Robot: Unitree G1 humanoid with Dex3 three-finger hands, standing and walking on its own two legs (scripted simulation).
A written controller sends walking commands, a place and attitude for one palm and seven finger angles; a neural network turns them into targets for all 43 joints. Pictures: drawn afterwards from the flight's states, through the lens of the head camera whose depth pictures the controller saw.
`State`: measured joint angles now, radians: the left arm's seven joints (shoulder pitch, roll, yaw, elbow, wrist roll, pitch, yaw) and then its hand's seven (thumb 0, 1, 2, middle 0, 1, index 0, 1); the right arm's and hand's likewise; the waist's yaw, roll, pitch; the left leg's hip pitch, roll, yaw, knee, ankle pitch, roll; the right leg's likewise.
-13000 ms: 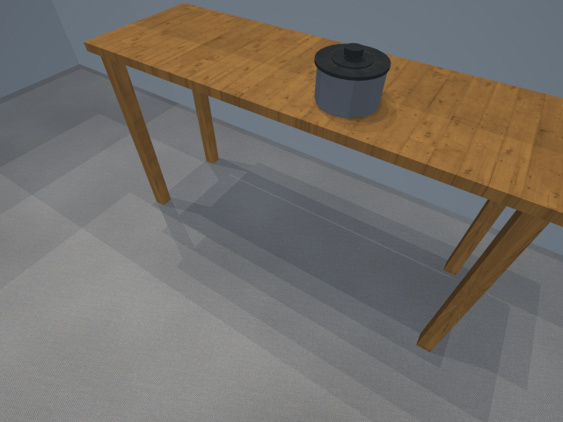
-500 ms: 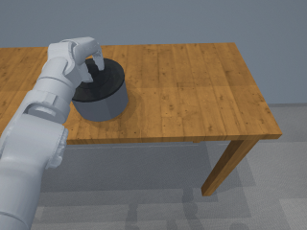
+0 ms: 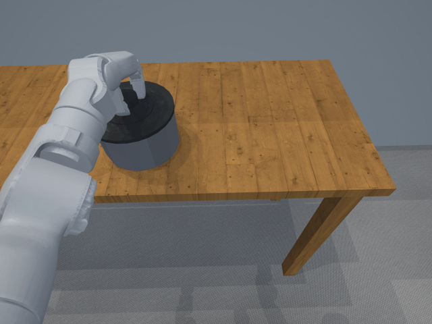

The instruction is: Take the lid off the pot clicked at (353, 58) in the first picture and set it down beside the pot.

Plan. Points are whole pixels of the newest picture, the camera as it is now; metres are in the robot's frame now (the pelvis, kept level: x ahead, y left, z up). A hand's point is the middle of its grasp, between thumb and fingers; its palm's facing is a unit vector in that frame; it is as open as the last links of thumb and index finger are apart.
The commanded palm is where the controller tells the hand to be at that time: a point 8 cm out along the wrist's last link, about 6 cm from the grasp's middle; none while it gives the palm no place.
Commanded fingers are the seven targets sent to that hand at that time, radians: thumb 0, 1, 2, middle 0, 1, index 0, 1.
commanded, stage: close the fingers and squeeze the knob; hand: left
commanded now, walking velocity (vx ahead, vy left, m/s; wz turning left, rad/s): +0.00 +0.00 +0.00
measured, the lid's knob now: (126, 99) +0.52 +0.15 +0.14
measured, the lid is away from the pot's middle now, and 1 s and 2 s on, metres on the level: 0.01 0.01 0.01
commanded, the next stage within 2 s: lift the lid straight up in 0.06 s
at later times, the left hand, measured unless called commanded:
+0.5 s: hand (121, 94) +0.49 +0.14 +0.17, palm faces -0.40 -0.06 -0.92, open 7.7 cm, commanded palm +0.49 +0.14 +0.25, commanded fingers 0.00 0.69 0.92 -0.89 -1.14 -0.78 -1.11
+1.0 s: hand (112, 74) +0.49 +0.15 +0.21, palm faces -0.35 -0.07 -0.93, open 7.7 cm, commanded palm +0.49 +0.15 +0.29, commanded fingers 0.00 0.69 0.92 -0.89 -1.14 -0.78 -1.11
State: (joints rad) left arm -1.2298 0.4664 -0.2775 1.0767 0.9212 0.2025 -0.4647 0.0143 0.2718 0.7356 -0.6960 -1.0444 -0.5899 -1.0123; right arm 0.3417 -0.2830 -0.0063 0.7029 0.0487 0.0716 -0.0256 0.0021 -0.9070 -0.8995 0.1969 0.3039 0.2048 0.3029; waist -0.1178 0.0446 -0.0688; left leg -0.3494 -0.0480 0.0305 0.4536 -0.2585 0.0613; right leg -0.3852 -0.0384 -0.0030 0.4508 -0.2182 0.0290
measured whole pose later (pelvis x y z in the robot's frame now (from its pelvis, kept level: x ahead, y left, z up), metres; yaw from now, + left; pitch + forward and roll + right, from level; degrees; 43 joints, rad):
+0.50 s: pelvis +0.00 +0.00 +0.00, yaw +0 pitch +8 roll +0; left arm -1.22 0.47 -0.26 1.04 0.92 0.18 -0.49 0.00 0.28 0.72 -0.71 -1.04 -0.59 -1.00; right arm 0.33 -0.27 0.00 0.70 0.05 0.02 -0.03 0.00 -0.91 -0.90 0.20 0.30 0.20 0.30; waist -0.11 0.05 -0.06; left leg -0.32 -0.05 0.03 0.43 -0.25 0.06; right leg -0.36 -0.04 -0.01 0.44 -0.22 0.03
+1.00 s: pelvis +0.00 -0.01 +0.00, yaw +0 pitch +8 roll +0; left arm -1.32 0.49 -0.26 1.06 0.93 0.23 -0.53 -0.01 0.28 0.72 -0.72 -1.04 -0.59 -1.00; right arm 0.32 -0.29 0.00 0.71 0.05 0.00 -0.04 0.00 -0.91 -0.90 0.20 0.30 0.20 0.30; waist -0.11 0.05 -0.05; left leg -0.31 -0.05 0.02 0.42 -0.24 0.05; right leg -0.35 -0.04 -0.01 0.43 -0.21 0.02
